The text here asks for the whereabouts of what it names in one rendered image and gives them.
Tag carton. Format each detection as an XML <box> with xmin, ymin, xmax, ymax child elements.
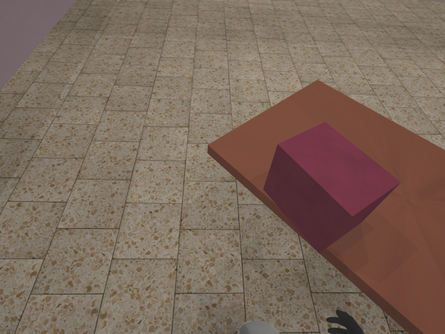
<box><xmin>264</xmin><ymin>122</ymin><xmax>401</xmax><ymax>253</ymax></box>

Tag table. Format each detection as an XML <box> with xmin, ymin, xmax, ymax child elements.
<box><xmin>207</xmin><ymin>80</ymin><xmax>445</xmax><ymax>334</ymax></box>

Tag robot right hand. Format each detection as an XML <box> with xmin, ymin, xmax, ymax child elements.
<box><xmin>326</xmin><ymin>310</ymin><xmax>364</xmax><ymax>334</ymax></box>

